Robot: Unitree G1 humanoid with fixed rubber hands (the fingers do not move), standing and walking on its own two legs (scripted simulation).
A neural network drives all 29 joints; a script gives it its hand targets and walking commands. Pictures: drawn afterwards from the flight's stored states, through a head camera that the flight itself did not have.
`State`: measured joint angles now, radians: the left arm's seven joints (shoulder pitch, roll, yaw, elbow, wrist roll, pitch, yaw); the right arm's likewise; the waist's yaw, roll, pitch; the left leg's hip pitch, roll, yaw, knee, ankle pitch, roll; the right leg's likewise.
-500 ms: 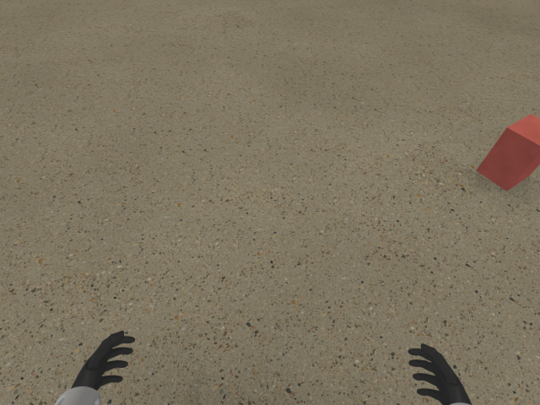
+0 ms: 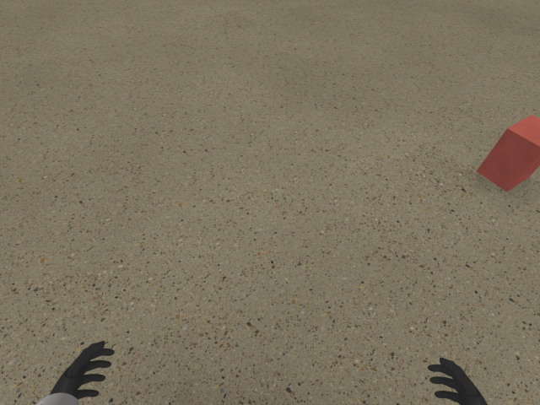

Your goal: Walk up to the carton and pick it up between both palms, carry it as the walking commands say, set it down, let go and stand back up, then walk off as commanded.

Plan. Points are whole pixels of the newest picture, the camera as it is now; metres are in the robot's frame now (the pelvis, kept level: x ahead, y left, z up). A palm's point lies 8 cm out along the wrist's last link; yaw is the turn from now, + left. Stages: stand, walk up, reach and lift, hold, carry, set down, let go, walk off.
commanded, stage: stand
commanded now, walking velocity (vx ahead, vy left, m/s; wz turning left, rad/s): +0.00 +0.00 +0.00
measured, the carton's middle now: (519, 153) +1.40 -1.28 -0.61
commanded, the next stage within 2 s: walk up in 1.90 s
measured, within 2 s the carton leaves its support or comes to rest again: neither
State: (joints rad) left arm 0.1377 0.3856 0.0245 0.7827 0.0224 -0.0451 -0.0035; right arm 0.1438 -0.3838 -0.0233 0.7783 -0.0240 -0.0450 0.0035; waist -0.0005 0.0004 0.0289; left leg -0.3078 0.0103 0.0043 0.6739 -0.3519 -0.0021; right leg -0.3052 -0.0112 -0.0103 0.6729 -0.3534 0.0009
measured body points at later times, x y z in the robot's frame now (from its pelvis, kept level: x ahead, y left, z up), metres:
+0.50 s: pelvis +0.00 +0.00 +0.02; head +0.00 +0.00 +0.47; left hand +0.13 +0.31 -0.09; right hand +0.13 -0.31 -0.09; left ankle +0.00 +0.12 -0.72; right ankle +0.00 -0.12 -0.72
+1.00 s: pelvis +0.00 +0.00 +0.03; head +0.00 +0.00 +0.48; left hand +0.11 +0.32 -0.09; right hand +0.11 -0.32 -0.09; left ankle +0.01 +0.12 -0.72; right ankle +0.00 -0.12 -0.72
